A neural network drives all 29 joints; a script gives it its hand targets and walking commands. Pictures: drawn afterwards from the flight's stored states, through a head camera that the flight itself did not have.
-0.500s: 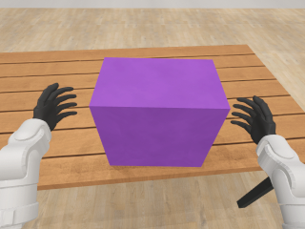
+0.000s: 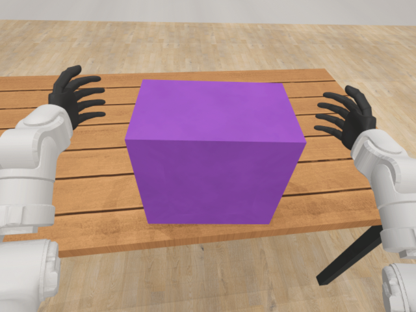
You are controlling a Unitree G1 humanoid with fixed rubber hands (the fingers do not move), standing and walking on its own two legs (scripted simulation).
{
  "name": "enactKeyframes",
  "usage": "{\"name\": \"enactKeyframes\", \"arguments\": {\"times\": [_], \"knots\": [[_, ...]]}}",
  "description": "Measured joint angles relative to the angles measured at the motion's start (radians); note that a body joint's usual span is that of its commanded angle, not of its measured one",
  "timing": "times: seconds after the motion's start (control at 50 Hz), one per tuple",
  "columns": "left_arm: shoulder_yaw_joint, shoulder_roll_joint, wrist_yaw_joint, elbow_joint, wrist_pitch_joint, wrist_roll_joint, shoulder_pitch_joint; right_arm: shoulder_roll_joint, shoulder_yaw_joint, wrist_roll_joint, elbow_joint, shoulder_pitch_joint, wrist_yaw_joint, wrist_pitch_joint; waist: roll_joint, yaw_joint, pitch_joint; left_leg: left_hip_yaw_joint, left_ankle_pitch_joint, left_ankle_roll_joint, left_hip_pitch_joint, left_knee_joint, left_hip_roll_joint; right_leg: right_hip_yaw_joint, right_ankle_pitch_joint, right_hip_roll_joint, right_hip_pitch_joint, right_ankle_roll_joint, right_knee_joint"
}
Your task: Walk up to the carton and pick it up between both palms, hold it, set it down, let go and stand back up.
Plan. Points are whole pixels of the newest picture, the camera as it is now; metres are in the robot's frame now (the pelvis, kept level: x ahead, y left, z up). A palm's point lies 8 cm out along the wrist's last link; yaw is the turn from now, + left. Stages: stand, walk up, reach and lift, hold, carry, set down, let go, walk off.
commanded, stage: reach and lift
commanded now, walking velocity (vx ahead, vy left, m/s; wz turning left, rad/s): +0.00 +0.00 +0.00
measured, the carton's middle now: (211, 157) +0.42 -0.04 +0.07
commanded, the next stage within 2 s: none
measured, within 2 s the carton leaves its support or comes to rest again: neither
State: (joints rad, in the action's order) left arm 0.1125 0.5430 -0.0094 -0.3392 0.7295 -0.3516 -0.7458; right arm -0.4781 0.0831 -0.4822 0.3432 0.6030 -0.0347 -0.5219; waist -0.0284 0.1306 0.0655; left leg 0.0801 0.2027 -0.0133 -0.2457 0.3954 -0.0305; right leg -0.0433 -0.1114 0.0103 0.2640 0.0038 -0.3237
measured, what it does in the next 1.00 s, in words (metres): stands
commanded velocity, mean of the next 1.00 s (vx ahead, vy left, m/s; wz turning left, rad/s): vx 0.00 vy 0.00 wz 0.00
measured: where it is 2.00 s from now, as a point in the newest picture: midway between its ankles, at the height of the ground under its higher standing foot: outside the picture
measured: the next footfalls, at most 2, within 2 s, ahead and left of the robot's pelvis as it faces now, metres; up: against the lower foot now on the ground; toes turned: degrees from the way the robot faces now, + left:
none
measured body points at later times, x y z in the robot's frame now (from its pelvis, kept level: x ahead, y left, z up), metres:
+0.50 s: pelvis +0.00 -0.01 +0.00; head +0.01 +0.01 +0.45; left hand +0.47 +0.21 +0.24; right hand +0.41 -0.28 +0.21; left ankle +0.00 +0.11 -0.75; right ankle +0.03 -0.12 -0.75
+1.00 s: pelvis +0.01 -0.01 +0.00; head +0.04 +0.01 +0.45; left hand +0.46 +0.21 +0.13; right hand +0.40 -0.27 +0.12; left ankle +0.00 +0.11 -0.75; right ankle +0.03 -0.12 -0.75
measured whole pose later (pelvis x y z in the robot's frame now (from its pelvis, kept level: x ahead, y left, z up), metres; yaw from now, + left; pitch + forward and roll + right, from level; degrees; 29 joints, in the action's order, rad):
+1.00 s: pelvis +0.01 -0.01 +0.00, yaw +1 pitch +7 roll -1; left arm 0.00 0.46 -0.03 -0.77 0.31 -0.30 -0.80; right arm -0.33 0.09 -0.33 0.70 0.66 -0.07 -0.21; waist -0.02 0.11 0.06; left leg 0.05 0.21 0.00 -0.33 0.42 -0.04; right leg -0.07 -0.12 0.00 0.33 0.00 -0.33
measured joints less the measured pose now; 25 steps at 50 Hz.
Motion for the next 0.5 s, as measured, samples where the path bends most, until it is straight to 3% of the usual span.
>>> {"name": "enactKeyframes", "arguments": {"times": [0.26, 0.5], "knots": [[-0.087, 0.044, 0.003, -0.266, -0.042, -0.011, -0.244, -0.001, -0.023, 0.018, 0.312, 0.268, 0.001, 0.027, -0.009, -0.002, 0.025, -0.007, -0.019, 0.004, -0.051, -0.004, -0.001, -0.007, 0.016, -0.001, 0.049, -0.006, 0.003], [-0.119, 0.040, -0.039, -0.446, -0.153, 0.020, -0.327, 0.034, -0.053, 0.037, 0.425, 0.339, -0.023, 0.076, -0.006, 0.019, 0.002, -0.030, -0.028, 0.010, -0.034, -0.021, -0.002, -0.030, 0.019, -0.003, 0.020, -0.010, 0.027]]}}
